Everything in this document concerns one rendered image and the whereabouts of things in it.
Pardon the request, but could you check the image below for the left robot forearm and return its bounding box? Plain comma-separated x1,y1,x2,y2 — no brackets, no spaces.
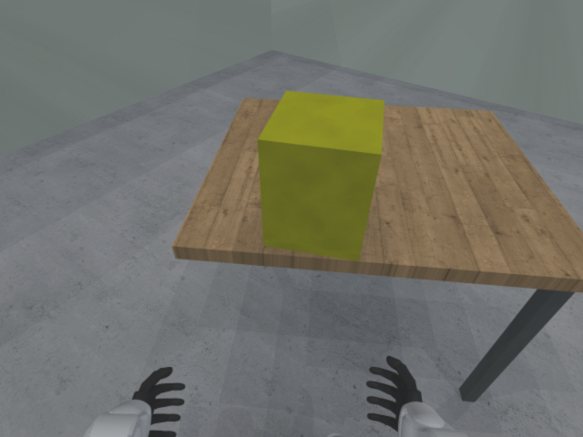
83,400,151,437

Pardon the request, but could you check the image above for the carton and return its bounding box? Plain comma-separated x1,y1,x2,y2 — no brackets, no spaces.
258,91,384,262

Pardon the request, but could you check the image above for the robot left hand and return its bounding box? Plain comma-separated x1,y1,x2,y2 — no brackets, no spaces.
132,367,185,437

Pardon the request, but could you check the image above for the table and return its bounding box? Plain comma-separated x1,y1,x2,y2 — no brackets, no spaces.
171,98,583,402

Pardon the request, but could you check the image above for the right robot forearm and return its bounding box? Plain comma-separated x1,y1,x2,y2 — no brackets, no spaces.
398,401,468,437

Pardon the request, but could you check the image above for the robot right hand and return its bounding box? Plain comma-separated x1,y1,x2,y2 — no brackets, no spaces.
366,356,422,432

